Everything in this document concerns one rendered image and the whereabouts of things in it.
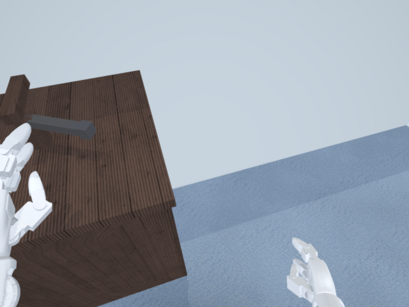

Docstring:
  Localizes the robot left forearm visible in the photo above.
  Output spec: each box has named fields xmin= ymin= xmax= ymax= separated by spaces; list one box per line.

xmin=0 ymin=256 xmax=20 ymax=307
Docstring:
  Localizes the robot right forearm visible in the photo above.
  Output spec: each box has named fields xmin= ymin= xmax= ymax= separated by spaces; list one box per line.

xmin=312 ymin=293 xmax=345 ymax=307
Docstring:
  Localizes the right robot hand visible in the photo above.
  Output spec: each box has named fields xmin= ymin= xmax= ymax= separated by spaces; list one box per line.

xmin=287 ymin=237 xmax=336 ymax=303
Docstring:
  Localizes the left robot hand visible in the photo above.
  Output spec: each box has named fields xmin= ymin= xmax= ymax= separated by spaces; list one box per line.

xmin=0 ymin=123 xmax=52 ymax=256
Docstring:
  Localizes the counter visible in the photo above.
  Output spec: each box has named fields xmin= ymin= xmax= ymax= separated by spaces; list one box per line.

xmin=0 ymin=70 xmax=187 ymax=307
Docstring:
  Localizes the tap lever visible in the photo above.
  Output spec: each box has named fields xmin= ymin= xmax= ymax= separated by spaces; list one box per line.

xmin=26 ymin=114 xmax=96 ymax=140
